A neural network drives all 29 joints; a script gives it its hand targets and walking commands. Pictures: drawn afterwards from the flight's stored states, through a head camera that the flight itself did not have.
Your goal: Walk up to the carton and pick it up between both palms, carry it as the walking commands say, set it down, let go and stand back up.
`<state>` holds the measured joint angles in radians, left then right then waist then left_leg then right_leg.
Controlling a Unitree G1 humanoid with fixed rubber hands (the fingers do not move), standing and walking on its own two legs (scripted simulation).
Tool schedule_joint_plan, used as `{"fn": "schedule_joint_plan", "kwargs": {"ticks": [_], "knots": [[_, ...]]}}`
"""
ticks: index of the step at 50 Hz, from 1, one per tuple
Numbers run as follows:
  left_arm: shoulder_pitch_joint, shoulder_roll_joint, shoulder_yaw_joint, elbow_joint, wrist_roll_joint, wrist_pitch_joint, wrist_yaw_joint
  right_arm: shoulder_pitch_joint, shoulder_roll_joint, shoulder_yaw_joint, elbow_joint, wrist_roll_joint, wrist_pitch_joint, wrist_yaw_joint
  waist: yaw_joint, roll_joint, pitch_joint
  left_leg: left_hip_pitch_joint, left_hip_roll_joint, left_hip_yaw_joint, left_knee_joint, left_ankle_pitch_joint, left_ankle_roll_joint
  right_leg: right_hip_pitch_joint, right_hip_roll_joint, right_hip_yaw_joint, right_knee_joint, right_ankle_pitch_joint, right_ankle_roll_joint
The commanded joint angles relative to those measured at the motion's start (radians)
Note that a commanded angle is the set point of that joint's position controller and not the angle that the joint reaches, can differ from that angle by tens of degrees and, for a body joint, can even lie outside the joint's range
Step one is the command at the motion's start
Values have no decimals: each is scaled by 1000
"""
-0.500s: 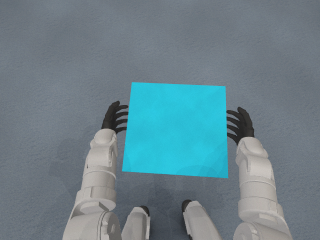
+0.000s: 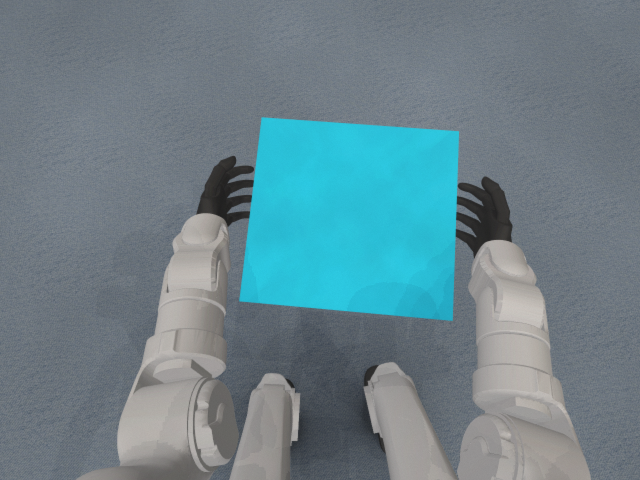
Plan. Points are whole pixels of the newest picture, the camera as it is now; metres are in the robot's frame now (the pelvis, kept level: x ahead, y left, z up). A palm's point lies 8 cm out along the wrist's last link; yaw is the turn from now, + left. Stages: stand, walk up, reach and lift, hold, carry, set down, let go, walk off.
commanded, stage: set down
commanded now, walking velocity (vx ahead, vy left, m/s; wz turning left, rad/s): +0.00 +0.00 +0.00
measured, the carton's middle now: (349, 227) +0.44 -0.04 -0.16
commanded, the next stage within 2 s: none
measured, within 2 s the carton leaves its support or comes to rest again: neither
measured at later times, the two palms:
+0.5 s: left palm (233, 219) +0.47 +0.13 -0.16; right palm (465, 246) +0.40 -0.21 -0.16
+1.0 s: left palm (250, 221) +0.50 +0.12 -0.26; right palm (448, 249) +0.42 -0.22 -0.25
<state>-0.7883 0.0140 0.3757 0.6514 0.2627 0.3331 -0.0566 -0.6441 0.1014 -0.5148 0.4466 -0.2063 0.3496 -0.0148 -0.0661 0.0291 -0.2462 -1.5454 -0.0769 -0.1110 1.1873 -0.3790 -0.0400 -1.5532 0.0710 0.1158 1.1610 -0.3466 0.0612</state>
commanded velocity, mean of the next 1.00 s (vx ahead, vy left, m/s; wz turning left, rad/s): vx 0.00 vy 0.00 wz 0.00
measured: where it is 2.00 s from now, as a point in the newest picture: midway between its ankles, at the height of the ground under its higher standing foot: (333, 433)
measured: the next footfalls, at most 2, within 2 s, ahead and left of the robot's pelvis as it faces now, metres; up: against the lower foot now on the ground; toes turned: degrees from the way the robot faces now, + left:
none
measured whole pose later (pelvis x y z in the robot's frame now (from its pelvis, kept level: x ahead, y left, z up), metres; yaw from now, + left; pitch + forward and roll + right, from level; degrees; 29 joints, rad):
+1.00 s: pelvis -0.03 +0.01 -0.15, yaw -1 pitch +51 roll -2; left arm -1.18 0.19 0.27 0.90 0.15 0.30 0.04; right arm -0.97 0.02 -0.56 0.56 -0.13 0.33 -0.06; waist -0.10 0.04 -0.16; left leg -2.12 -0.13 -0.11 1.73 -0.49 -0.06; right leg -2.12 0.10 0.09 1.69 -0.46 0.10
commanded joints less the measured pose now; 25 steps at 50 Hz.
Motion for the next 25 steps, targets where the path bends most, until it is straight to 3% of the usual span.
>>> {"fn": "schedule_joint_plan", "kwargs": {"ticks": [1, 10, 25], "knots": [[-471, -942, -519, 37, -161, -25, -276, -603, 824, 617, 28, 175, -24, 288, -22, 31, -864, 406, -65, 146, -56, 253, 26, 468, 70, -173, -35, 292, -11], [-537, -930, -536, 59, -189, -33, -241, -667, 785, 608, 37, 202, -32, 281, -38, 58, -914, 342, -70, 149, 44, 237, 13, 325, 74, -196, 69, 263, -8], [-708, -861, -479, 148, -209, -36, -197, -834, 716, 524, 93, 209, -24, 265, -64, 82, -927, 231, -78, 159, 187, 112, 11, 142, 74, -225, 208, 142, -7]]}}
